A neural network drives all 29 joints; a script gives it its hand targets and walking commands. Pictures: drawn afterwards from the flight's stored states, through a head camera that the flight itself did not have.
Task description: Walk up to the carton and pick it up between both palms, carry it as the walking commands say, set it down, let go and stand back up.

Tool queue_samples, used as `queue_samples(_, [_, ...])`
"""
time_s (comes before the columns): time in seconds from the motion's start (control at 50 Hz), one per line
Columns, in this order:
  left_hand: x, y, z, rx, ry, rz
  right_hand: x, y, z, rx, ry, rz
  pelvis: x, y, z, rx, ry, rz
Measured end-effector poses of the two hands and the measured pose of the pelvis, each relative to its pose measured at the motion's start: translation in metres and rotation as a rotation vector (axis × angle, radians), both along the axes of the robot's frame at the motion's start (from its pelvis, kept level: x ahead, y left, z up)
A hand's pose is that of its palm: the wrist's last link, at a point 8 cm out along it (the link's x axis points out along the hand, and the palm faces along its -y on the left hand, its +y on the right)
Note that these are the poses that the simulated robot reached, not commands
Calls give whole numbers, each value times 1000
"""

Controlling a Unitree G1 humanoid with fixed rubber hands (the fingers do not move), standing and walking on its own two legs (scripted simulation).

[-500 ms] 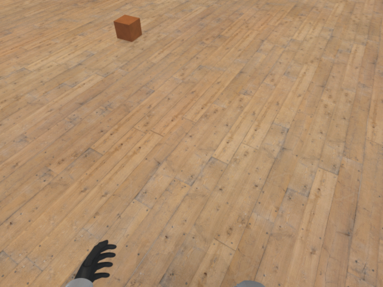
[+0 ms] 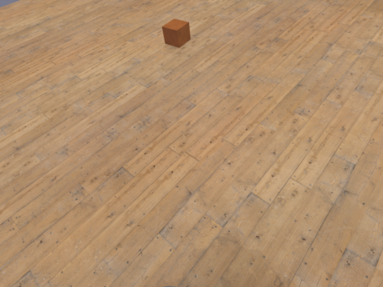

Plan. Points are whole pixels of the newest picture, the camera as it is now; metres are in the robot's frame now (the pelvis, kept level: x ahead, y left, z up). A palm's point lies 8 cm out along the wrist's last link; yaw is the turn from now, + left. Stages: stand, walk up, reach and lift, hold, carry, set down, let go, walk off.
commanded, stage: walk up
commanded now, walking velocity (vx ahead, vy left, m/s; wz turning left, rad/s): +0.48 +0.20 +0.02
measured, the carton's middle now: (176, 33) +2.54 +0.25 -0.68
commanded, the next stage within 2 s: none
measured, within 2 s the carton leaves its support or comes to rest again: neither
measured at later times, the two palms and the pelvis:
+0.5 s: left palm (85, 197) +0.38 +0.33 -0.10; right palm (291, 245) +0.24 -0.19 -0.09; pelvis +0.23 +0.09 +0.02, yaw +0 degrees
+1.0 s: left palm (110, 167) +0.48 +0.29 -0.10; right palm (280, 155) +0.51 -0.24 -0.14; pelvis +0.46 +0.02 +0.00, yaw +3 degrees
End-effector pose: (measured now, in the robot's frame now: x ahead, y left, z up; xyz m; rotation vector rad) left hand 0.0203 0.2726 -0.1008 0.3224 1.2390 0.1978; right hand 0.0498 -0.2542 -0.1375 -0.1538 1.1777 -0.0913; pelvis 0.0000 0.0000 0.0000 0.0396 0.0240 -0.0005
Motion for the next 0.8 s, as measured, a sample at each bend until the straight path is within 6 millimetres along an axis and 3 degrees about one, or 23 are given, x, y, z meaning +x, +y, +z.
queue_samples(0.06, [-14,8,1,3,81,50,58,10,4,18,-62,30,31,7,0,-3,-19,-5])
queue_samples(0.12, [-6,18,-5,-12,122,77,111,24,8,21,-108,60,62,19,-3,-16,-33,-12])
queue_samples(0.18, [26,31,-21,-44,130,74,154,39,9,0,-129,73,96,36,-11,-35,-32,-17])
queue_samples(0.24, [80,49,-47,-79,102,51,184,54,1,-45,-118,58,132,58,-25,-58,-29,-22])
queue_samples(0.28, [132,58,-54,-100,37,27,190,61,1,-75,-79,45,150,69,-26,-62,-22,-13])
queue_samples(0.36, [245,64,-26,-125,-162,-44,181,67,21,-119,21,8,180,82,-3,-76,-4,-8])
queue_samples(0.44, [322,63,-4,-152,-268,-98,181,69,38,-146,61,-33,211,89,11,-86,-16,-7])
queue_samples(0.5, [357,61,4,-167,-304,-104,186,69,45,-155,96,-40,234,89,16,-91,-25,4])
queue_samples(0.58, [385,57,7,-175,-292,-92,206,63,49,-158,128,-35,266,83,20,-89,-25,18])
queue_samples(0.68, [420,47,5,-167,-252,-83,248,51,44,-147,141,-30,309,70,19,-71,-15,23])
queue_samples(0.8, [490,21,1,-129,-253,-97,303,27,19,-110,178,-29,368,41,5,-30,13,23])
